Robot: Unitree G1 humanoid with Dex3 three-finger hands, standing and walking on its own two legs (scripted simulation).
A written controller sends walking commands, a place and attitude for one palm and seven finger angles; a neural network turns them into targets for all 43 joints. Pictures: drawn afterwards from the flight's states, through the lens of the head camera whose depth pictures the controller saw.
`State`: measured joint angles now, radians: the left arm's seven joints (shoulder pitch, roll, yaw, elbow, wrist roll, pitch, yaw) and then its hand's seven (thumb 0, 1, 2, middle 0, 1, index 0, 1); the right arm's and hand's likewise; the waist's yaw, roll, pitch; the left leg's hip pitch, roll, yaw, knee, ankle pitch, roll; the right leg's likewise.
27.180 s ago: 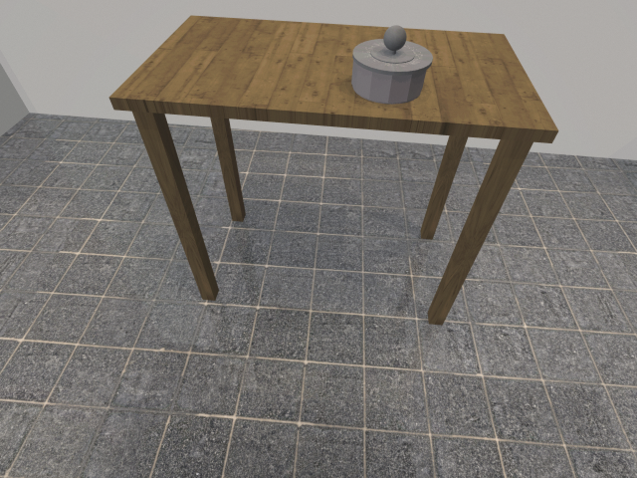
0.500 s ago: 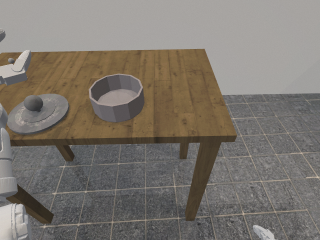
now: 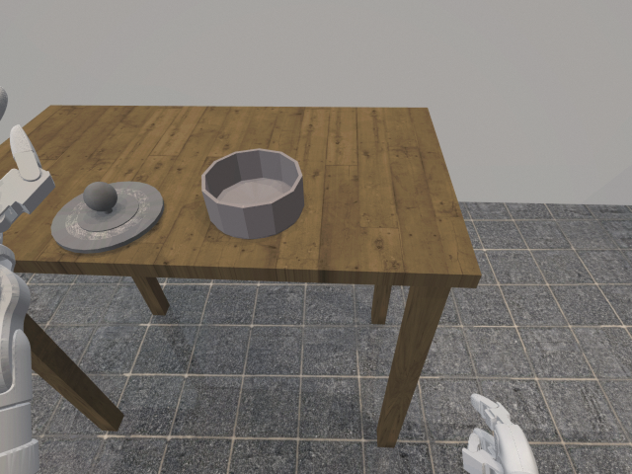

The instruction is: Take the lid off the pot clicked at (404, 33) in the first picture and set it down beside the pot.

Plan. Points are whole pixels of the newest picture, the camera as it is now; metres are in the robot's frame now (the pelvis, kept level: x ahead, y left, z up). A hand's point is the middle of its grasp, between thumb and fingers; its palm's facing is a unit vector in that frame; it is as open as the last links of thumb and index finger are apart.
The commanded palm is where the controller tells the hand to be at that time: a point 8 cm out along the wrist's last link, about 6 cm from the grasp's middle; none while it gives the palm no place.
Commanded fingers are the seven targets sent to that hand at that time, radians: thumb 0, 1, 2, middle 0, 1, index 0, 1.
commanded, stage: draw the hand back to the body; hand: left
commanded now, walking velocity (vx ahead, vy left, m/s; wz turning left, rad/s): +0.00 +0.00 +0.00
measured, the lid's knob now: (100, 196) +0.47 +0.41 +0.10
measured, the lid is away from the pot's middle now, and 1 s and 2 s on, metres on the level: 0.25 0.25 0.25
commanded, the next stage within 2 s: step back with the hand held close in 0.72 s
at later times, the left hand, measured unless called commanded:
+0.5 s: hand (9, 261) +0.19 +0.26 +0.27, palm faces +0.51 -0.81 -0.30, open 7.4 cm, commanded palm +0.13 +0.29 +0.27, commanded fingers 0.00 0.90 0.90 -0.20 -0.30 -0.20 -0.30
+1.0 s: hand out of the picture +0.16 +0.26 +0.26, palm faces +0.49 -0.79 -0.38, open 7.4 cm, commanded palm +0.10 +0.31 +0.27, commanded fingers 0.00 0.90 0.90 -0.20 -0.30 -0.20 -0.30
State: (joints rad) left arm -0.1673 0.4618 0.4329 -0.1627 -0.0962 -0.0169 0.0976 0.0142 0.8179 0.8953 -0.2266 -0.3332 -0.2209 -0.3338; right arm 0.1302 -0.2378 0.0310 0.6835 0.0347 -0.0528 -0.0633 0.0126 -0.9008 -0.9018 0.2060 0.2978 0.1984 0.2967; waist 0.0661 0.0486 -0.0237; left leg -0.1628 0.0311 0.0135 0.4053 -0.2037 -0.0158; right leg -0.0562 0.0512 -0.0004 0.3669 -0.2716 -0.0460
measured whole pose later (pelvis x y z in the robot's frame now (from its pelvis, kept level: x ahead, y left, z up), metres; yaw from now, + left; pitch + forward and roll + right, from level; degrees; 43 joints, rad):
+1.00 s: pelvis -0.03 +0.03 -0.01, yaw +1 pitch -1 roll -2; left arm 0.37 0.42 0.47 -0.67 -0.10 -0.20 0.10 0.01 0.89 0.90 -0.21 -0.30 -0.21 -0.30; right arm 0.16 -0.22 0.01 0.63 0.02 -0.09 -0.06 0.01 -0.90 -0.90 0.21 0.30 0.20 0.30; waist 0.03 0.06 -0.03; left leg -0.28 0.02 0.00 0.52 -0.22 0.01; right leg -0.15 0.04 -0.02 0.44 -0.27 -0.01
